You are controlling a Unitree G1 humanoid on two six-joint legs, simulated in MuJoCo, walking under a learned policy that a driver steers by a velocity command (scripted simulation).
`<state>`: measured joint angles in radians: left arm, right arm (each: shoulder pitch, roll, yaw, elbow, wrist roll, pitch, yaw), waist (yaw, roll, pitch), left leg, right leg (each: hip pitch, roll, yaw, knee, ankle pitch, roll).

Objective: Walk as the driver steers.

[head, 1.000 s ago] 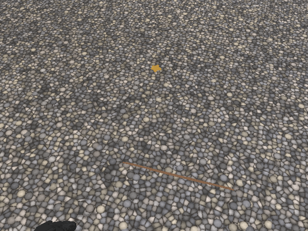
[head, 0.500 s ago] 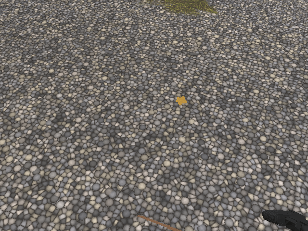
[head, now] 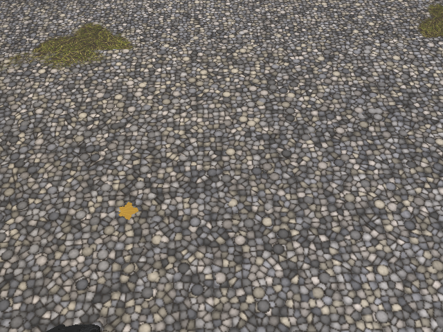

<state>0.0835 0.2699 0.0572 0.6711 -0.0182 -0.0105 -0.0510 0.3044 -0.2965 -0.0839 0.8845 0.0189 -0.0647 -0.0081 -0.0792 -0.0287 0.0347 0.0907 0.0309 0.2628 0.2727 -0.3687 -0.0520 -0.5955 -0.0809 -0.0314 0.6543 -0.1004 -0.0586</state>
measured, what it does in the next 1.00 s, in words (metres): walks ahead, turning right: right foot, then left foot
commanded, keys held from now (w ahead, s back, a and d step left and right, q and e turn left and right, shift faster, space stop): e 0.40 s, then no key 0.60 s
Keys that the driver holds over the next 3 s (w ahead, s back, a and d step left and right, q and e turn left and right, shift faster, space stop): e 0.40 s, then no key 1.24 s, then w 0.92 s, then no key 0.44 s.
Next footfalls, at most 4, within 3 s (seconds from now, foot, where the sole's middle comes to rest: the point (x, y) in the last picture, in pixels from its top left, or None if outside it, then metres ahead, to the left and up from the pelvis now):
0.04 right None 0.19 -0.11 -0.77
0.54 left None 0.34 0.07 -0.76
0.84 right None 0.19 -0.16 -0.76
2.34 right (314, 276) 0.61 -0.29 -0.76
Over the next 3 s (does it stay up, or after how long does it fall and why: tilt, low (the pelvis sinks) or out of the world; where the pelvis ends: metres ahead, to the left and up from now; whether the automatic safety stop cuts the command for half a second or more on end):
stays up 0.75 -0.21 0.00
